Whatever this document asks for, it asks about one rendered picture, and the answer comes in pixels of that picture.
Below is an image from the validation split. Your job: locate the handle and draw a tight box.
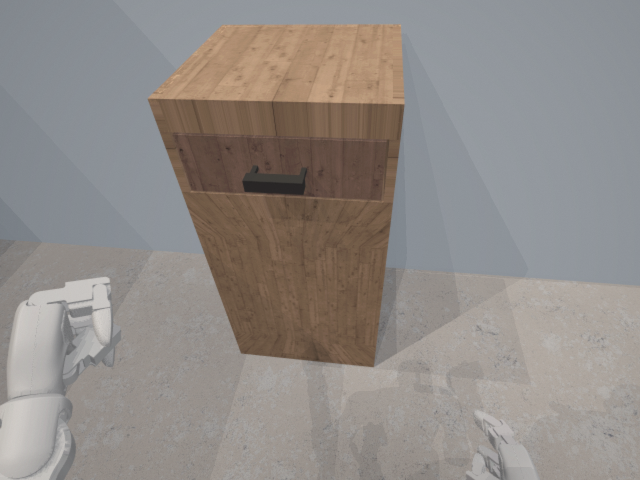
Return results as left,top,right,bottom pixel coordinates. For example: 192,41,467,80
242,165,307,195

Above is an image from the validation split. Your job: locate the left robot forearm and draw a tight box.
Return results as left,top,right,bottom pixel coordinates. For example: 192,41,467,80
0,393,76,480

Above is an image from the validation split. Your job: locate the drawer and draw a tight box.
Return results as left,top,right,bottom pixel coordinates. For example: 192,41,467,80
172,132,387,200

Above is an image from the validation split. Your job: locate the robot left hand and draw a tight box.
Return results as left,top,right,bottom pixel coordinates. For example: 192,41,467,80
7,277,121,401

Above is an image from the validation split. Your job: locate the cabinet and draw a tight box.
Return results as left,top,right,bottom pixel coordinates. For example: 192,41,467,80
148,24,405,367

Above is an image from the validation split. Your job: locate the robot right hand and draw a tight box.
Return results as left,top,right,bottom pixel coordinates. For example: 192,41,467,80
466,410,540,480

